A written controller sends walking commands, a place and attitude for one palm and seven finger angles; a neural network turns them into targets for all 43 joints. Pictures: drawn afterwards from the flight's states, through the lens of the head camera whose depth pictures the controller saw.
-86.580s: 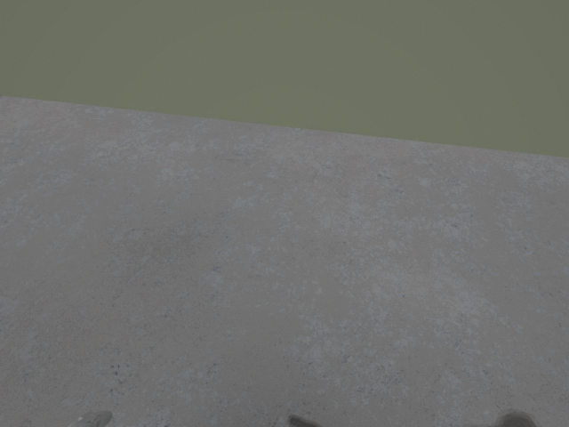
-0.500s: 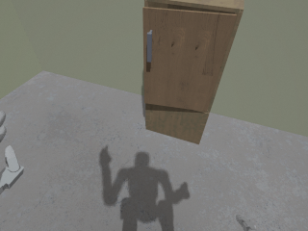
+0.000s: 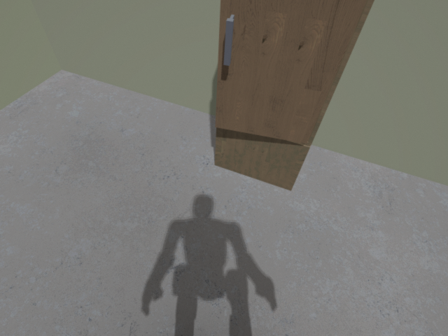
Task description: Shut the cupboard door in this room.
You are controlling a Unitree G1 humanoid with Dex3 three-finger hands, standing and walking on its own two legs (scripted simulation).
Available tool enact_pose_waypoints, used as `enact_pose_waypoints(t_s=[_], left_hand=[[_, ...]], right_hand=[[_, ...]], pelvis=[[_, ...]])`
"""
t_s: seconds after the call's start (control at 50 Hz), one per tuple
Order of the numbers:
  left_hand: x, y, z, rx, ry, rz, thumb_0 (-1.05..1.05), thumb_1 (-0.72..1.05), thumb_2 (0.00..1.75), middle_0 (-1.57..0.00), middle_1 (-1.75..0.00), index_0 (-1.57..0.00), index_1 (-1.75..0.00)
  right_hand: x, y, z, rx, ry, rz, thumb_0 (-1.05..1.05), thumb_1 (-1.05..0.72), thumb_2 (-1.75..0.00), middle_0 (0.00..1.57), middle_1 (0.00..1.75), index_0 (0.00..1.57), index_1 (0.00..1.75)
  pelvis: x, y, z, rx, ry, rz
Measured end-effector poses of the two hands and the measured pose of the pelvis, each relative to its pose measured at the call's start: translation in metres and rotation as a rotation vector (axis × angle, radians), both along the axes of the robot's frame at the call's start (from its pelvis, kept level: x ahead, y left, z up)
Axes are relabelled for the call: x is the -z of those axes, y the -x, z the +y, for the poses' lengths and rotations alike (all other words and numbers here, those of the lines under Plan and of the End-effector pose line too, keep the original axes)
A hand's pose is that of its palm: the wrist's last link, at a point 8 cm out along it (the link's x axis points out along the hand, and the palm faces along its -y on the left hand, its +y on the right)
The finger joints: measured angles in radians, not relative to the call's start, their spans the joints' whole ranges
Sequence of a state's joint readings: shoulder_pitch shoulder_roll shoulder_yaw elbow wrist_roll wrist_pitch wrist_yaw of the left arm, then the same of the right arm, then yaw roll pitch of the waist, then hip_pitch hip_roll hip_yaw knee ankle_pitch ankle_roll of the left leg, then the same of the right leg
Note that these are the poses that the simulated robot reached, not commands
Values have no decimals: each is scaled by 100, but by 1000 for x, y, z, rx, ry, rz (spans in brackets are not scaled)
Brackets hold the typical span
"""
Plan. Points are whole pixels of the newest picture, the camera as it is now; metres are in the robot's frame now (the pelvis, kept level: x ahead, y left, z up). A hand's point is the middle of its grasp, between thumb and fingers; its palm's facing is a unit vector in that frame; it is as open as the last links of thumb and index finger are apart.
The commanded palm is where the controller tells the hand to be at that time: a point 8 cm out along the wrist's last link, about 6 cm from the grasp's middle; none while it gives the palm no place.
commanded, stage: let the arm hang, fingers relaxed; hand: left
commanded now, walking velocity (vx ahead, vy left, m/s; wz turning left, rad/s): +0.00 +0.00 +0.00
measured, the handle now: (229, 40) +0.98 +0.04 +0.04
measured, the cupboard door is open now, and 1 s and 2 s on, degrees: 10 10 10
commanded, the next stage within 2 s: look to check the result in 0.64 s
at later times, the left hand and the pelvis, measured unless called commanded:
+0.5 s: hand out of the picture +0.05 +0.22 -0.16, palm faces -0.02 -0.96 -0.28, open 7.4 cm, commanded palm none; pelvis +0.01 +0.00 +0.01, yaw -1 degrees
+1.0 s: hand out of the picture +0.09 +0.23 -0.16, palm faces -0.03 -0.95 -0.31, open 7.4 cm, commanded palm none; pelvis +0.03 -0.01 +0.01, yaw -1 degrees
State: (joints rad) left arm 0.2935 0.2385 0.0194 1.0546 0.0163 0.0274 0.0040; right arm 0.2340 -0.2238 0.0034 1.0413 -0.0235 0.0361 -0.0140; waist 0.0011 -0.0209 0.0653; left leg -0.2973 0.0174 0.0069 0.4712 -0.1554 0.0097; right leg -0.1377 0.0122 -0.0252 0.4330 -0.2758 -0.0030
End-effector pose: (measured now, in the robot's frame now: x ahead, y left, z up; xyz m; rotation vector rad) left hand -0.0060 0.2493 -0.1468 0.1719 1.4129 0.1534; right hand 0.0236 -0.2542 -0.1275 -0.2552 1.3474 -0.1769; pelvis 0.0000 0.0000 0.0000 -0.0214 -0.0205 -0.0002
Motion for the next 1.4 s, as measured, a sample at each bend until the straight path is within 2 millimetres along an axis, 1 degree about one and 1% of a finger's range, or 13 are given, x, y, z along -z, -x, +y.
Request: enact_pose_waypoints(t_s=[0.06, 0.1, 0.14, 0.2, 0.28, 0.46, 0.54, 0.64, 0.74, 0.86, 1.02, 1.2, 1.4], left_hand=[[-7, 21, 12, -12, -32, 65, 0, 94, 90, -21, -30, -20, -30], [-12, 30, 19, -16, -53, 89, 1, 93, 90, -20, -30, -20, -30], [-16, 33, 25, -17, -70, 99, 1, 92, 90, -20, -30, -20, -30], [-20, 30, 30, -13, -88, 89, 1, 91, 90, -20, -30, -20, -30], [-22, 15, 32, -1, -97, 43, 1, 91, 90, -20, -30, -20, -30], [-20, -40, 22, 43, -75, -90, 1, 90, 90, -20, -30, -20, -30], [-20, -60, 17, 62, -64, -126, 1, 90, 90, -20, -30, -20, -30], [-21, -78, 16, 75, -62, -145, 1, 90, 90, -20, -30, -20, -30], [-23, -87, 18, 79, -72, -144, 1, 90, 90, -20, -30, -20, -30], [-26, -90, 23, 75, -92, -132, 1, 90, 90, -20, -30, -20, -30], [-28, -88, 24, 63, -106, -109, 1, 90, 90, -20, -30, -20, -30], [-26, -84, 17, 51, -99, -92, 1, 90, 90, -20, -30, -20, -30], [-23, -83, 5, 43, -82, -79, 1, 90, 90, -20, -30, -20, -30]], right_hand=[[4, 10, 4, 21, -15, 23, 1, -90, -90, 20, 30, 20, 30], [6, 13, 6, 31, -24, 27, 1, -90, -90, 20, 30, 20, 30], [8, 14, 8, 38, -31, 24, 1, -90, -90, 20, 30, 20, 30], [11, 11, 8, 43, -38, 13, 1, -90, -90, 20, 30, 20, 30], [11, 4, 4, 43, -37, -12, 1, -90, -90, 20, 30, 20, 30], [2, -15, -12, 36, -5, -66, 0, -90, -90, 20, 30, 20, 30], [-2, -22, -19, 35, 13, -75, 0, -90, -90, 20, 30, 20, 30], [-6, -28, -26, 33, 29, -76, 0, -90, -90, 20, 30, 20, 30], [-7, -35, -30, 30, 34, -72, 0, -90, -90, 20, 30, 20, 30], [-6, -45, -30, 24, 28, -71, 0, -90, -90, 20, 30, 20, 30], [-3, -57, -28, 15, 14, -76, 0, -90, -90, 20, 30, 20, 30], [-2, -67, -28, 8, 5, -78, 0, -90, -90, 20, 30, 20, 30], [-1, -66, -30, 13, 5, -66, 0, -90, -90, 20, 30, 20, 30]], pelvis=[[-2, 0, 2, 5, -2, -5], [-2, 0, 4, 8, -4, -8], [-3, 0, 5, 11, -6, -10], [-4, 0, 6, 14, -10, -13], [-4, -1, 7, 15, -13, -16], [-5, -4, 3, 15, -17, -16], [-5, -7, 1, 17, -17, -13], [-6, -12, -1, 18, -17, -8], [-7, -18, -3, 19, -18, -6], [-7, -25, -4, 19, -19, -4], [-8, -32, -6, 18, -23, -4], [-8, -37, -9, 16, -26, -3], [-8, -42, -14, 16, -28, -2]])
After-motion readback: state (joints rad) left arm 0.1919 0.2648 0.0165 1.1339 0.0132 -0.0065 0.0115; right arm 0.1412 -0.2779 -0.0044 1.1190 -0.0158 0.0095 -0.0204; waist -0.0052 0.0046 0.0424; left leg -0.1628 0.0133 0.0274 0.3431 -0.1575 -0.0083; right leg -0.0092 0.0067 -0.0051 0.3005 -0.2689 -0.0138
